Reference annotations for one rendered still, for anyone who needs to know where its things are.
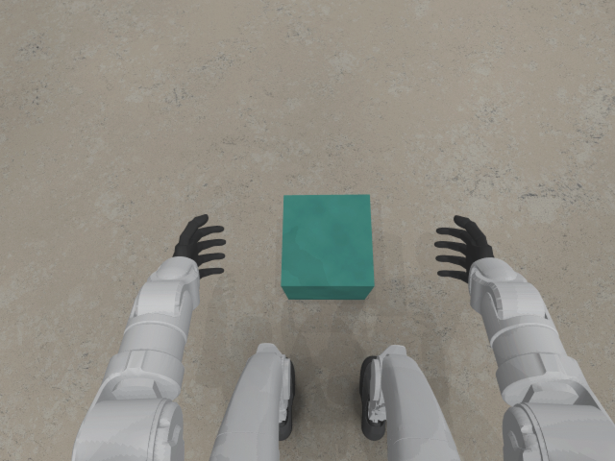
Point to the robot right forearm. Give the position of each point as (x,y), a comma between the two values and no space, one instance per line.
(532,363)

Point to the left robot upper arm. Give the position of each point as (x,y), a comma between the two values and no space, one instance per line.
(133,430)

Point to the right robot upper arm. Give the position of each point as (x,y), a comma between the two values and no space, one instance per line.
(557,432)

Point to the robot left forearm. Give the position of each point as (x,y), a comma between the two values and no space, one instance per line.
(149,361)

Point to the carton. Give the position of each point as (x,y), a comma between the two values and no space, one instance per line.
(327,247)

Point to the robot right foot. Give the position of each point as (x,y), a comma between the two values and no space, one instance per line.
(373,430)

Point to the right robot hand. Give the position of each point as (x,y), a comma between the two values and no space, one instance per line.
(476,248)

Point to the left robot hand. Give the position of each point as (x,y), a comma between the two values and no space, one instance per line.
(189,246)

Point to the right robot shin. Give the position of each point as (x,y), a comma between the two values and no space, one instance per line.
(377,412)

